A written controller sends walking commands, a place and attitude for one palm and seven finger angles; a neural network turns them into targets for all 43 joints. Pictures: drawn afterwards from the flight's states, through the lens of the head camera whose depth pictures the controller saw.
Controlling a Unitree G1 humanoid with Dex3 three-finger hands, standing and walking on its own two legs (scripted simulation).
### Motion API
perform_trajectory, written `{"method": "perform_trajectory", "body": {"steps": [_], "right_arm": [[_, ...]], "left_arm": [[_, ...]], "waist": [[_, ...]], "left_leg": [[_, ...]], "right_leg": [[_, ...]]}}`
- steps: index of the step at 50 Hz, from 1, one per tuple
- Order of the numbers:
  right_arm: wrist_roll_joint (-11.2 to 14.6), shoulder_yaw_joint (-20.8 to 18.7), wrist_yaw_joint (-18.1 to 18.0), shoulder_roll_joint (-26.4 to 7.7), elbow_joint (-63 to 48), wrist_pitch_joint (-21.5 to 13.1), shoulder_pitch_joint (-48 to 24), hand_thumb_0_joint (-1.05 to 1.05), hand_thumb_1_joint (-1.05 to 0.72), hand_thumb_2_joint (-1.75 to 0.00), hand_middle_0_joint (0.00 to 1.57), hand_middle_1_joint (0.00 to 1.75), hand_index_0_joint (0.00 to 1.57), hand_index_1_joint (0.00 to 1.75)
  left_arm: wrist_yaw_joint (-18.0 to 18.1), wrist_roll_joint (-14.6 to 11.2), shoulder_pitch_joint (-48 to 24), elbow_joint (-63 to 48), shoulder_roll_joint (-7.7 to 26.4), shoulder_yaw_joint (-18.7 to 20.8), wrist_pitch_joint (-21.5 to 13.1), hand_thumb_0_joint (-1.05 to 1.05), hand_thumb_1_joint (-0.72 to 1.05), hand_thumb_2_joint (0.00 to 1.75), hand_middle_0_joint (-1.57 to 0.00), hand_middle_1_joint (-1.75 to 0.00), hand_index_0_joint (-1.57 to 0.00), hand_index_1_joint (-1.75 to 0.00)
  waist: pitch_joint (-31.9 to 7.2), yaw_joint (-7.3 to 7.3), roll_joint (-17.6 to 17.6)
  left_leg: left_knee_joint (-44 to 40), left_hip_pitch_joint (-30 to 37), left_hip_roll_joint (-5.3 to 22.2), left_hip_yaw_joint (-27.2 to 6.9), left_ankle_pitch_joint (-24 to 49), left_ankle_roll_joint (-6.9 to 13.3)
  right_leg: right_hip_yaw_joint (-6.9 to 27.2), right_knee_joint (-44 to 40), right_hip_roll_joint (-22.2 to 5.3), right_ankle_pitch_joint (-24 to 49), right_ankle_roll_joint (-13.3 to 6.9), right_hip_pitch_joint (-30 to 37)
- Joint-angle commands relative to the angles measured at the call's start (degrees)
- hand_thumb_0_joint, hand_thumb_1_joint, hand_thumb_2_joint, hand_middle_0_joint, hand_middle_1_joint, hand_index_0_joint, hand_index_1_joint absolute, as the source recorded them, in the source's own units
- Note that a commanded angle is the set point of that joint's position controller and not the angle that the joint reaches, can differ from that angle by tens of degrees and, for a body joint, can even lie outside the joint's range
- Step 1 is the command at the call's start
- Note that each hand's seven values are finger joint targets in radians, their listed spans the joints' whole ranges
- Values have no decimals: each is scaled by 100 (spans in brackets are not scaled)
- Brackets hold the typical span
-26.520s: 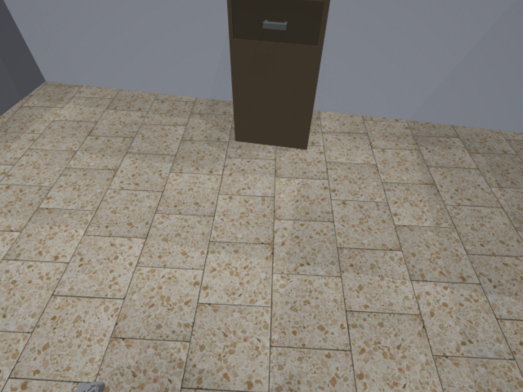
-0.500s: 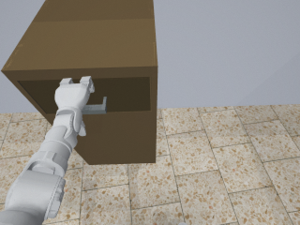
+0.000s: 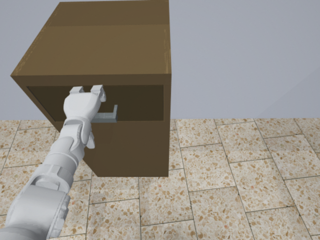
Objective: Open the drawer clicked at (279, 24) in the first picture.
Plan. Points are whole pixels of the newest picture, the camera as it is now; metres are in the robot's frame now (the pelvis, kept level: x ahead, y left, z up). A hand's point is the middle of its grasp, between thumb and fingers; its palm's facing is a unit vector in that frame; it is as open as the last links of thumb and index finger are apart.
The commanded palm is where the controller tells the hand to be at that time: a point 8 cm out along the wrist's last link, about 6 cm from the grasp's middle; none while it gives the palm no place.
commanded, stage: re-aim the fingers above the handle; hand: left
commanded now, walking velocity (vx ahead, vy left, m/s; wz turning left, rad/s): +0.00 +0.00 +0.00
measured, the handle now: (101, 112) +0.50 +0.20 -0.03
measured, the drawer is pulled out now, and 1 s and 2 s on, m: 0.00 0.00 0.00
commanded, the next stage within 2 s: lower the fingers behind the handle in 0.12 s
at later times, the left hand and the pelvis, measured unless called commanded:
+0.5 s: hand (97, 120) +0.44 +0.19 +0.01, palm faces -0.07 -0.03 -1.00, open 13.8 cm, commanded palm +0.42 +0.19 +0.06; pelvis +0.00 +0.00 -0.01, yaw +0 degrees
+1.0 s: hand (98, 125) +0.44 +0.19 -0.02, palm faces -0.04 -0.03 -1.00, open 13.8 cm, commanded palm +0.43 +0.20 +0.02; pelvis -0.01 +0.00 -0.02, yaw +0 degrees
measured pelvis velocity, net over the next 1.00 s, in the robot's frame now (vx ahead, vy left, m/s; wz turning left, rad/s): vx -0.01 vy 0.00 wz -0.01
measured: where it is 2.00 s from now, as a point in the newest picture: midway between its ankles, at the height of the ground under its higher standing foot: outside the picture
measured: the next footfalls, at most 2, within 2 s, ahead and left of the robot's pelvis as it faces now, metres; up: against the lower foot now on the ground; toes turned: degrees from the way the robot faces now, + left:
none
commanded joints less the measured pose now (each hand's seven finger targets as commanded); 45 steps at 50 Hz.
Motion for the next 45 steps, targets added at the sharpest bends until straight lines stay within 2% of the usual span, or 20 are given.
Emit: {"method": "perform_trajectory", "body": {"steps": [1, 6, 7, 9, 14, 20, 21, 22, 24, 27, 29, 30, 32, 35, 38, 40, 41, 43, 44, 45], "right_arm": [[0, -311, -81, -780, -500, -171, 403, 0, -90, -90, 20, 30, 20, 30], [-5, -286, -55, -801, -436, -168, 440, 0, -90, -90, 20, 30, 20, 30], [-30, -262, -51, -794, -434, -187, 432, 0, -90, -90, 20, 30, 20, 30], [-40, -275, -38, -816, -442, -175, 411, 0, -90, -90, 20, 30, 20, 30], [-10, -282, -35, -834, -426, -194, 488, 0, -90, -90, 20, 30, 20, 30], [-42, -318, -77, -811, -418, -243, 617, 0, -90, -90, 20, 30, 20, 30], [-29, -332, -81, -831, -392, -236, 637, 0, -90, -90, 20, 30, 20, 30], [-59, -324, -80, -809, -393, -259, 630, 0, -90, -90, 20, 30, 20, 30], [-76, -359, -42, -810, -349, -263, 651, 0, -90, -90, 20, 30, 20, 30], [-108, -350, 9, -808, -279, -273, 671, 0, -90, -90, 20, 30, 20, 30], [-113, -354, 34, -848, -248, -242, 648, 0, -90, -90, 20, 30, 20, 30], [-123, -345, 41, -802, -279, -242, 644, 0, -90, -90, 20, 30, 20, 30], [-107, -355, 55, -816, -255, -254, 673, 0, -90, -90, 20, 30, 20, 30], [-113, -365, 34, -815, -262, -244, 703, 0, -90, -90, 20, 30, 20, 30], [-88, -353, -8, -827, -244, -239, 702, 0, -90, -90, 20, 30, 20, 30], [-103, -340, -18, -808, -247, -279, 720, 0, -90, -90, 20, 30, 20, 30], [-93, -342, -24, -844, -215, -273, 722, 0, -90, -90, 20, 30, 20, 30], [-102, -328, -31, -832, -212, -302, 736, 0, -90, -90, 20, 30, 20, 30], [-120, -329, -23, -837, -219, -305, 722, 0, -90, -90, 20, 30, 20, 30], [-142, -329, -14, -805, -220, -319, 733, 0, -90, -90, 20, 30, 20, 30]], "left_arm": [[75, -28, -2485, -1397, 810, 59, -334, 0, -50, 30, -30, -120, -30, -120], [360, 134, -2432, -985, 1329, 547, -343, 0, -50, 30, -30, -120, -30, -120], [440, 184, -2624, -1028, 1269, 473, -316, 0, -50, 30, -30, -120, -30, -120], [545, 207, -2588, -1024, 1606, 785, -224, 0, -50, 30, -30, -120, -30, -120], [459, 151, -2557, -612, 1275, 473, 9, 0, -50, 30, -30, -120, -30, -120], [232, 95, -2584, -881, 947, 201, -368, 0, -50, 30, -30, -120, -30, -120], [261, 111, -2494, -844, 1153, 405, -431, 0, -50, 30, -30, -120, -30, -120], [322, 154, -2610, -925, 1008, 280, -499, 0, -50, 30, -30, -120, -30, -120], [463, 207, -2612, -1074, 1183, 488, -574, 0, -50, 30, -30, -120, -30, -120], [755, 303, -2599, -837, 1253, 598, -452, 0, -50, 30, -30, -120, -30, -120], [875, 335, -2545, -802, 1587, 893, -309, 0, -50, 30, -30, -120, -30, -120], [911, 363, -2484, -688, 1302, 642, -222, 0, -50, 30, -30, -120, -30, -120], [919, 349, -2712, -712, 1109, 449, -100, 0, -50, 30, -30, -120, -30, -120], [796, 255, -2583, -684, 1126, 491, -58, 0, -50, 30, -30, -120, -30, -120], [660, 234, -2474, -549, 1067, 407, -124, 0, -50, 30, -30, -120, -30, -120], [627, 226, -2607, -595, 880, 250, -261, 0, -50, 30, -30, -120, -30, -120], [632, 218, -2442, -448, 1155, 499, -279, 0, -50, 30, -30, -120, -30, -120], [687, 279, -2696, -544, 1154, 441, -376, 0, -50, 30, -30, -120, -30, -120], [719, 297, -2663, -579, 1284, 586, -419, 0, -50, 30, -30, -120, -30, -120], [787, 345, -2625, -523, 1162, 501, -440, 0, -50, 30, -30, -120, -30, -120]], "waist": [[-1946, -208, -222], [-1845, -95, -362], [-1892, -100, -343], [-2147, 7, -236], [-2072, -160, -446], [-2151, -221, -280], [-2113, -191, -321], [-2151, -211, -297], [-2258, -135, -24], [-2301, -151, -186], [-2442, -74, -178], [-2470, -126, -91], [-2426, -226, -117], [-2640, -212, -157], [-2300, -280, -314], [-2214, -310, -218], [-2146, -271, -332], [-2124, -325, -255], [-2251, -229, -147], [-2349, -257, -83]], "left_leg": [[-248, 1210, -260, -61, 2138, 153], [-238, 809, -292, -50, 1844, 137], [-240, 750, -301, -36, 1848, 134], [-227, 757, -306, -26, 1965, 127], [-214, 661, -294, 25, 1847, 146], [-79, 811, -269, -28, 1963, 153], [-49, 756, -257, -57, 1932, 150], [-9, 713, -268, -49, 1939, 151], [85, 746, -261, -82, 2162, 124], [177, 473, -263, -49, 1978, 120], [217, 398, -266, -63, 2079, 115], [231, 412, -278, -22, 2066, 113], [246, 462, -247, -33, 2037, 112], [271, 605, -238, -47, 2184, 130], [268, 441, -235, -62, 1898, 137], [283, 436, -225, -93, 1785, 137], [312, 329, -226, -99, 1648, 144], [352, 197, -232, -121, 1531, 142], [400, 189, -243, -135, 1628, 134], [464, 198, -240, -126, 1661, 132]], "right_leg": [[-54, -349, 288, 1893, -171, 976], [-33, -279, 290, 1679, -187, 935], [-42, -260, 283, 1688, -175, 932], [-15, -198, 286, 1796, -199, 1120], [0, -272, 291, 1866, -154, 1126], [-6, -187, 287, 1825, -149, 836], [-1, -137, 297, 1788, -172, 768], [-5, -108, 293, 1773, -160, 715], [-21, 18, 309, 1865, -212, 629], [-28, 104, 311, 1775, -178, 537], [-23, 196, 317, 1896, -205, 657], [-30, 185, 318, 1908, -182, 619], [-47, 170, 328, 1860, -172, 497], [-28, 170, 323, 1997, -161, 640], [-34, 129, 322, 1783, -154, 464], [-50, 139, 319, 1583, -163, 270], [-33, 169, 320, 1489, -170, 242], [-27, 220, 304, 1385, -169, 108], [-26, 302, 310, 1408, -198, 116], [-39, 358, 312, 1410, -188, 34]]}}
